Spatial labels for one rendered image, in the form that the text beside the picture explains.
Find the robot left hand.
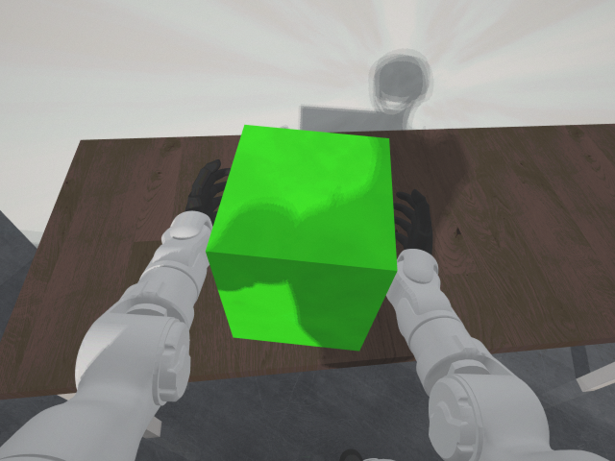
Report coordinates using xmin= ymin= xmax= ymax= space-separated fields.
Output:
xmin=184 ymin=159 xmax=231 ymax=225

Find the robot left upper arm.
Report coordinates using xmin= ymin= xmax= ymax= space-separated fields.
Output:
xmin=0 ymin=313 xmax=190 ymax=461

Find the carton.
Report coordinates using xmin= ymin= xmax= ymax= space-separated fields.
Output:
xmin=206 ymin=125 xmax=398 ymax=351

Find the table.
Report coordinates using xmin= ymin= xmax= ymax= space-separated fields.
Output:
xmin=0 ymin=124 xmax=615 ymax=439

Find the robot right hand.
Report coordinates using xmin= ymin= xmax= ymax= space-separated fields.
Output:
xmin=393 ymin=189 xmax=432 ymax=255

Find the robot right upper arm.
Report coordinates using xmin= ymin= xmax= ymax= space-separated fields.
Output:
xmin=429 ymin=374 xmax=609 ymax=461

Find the robot right forearm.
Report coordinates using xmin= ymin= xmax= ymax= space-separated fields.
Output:
xmin=386 ymin=249 xmax=550 ymax=442

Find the robot left forearm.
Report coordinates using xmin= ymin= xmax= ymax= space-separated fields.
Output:
xmin=75 ymin=211 xmax=212 ymax=390

